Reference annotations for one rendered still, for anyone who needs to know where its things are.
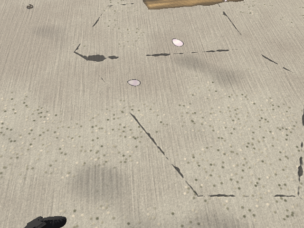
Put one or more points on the left robot hand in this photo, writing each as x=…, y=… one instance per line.
x=49, y=222

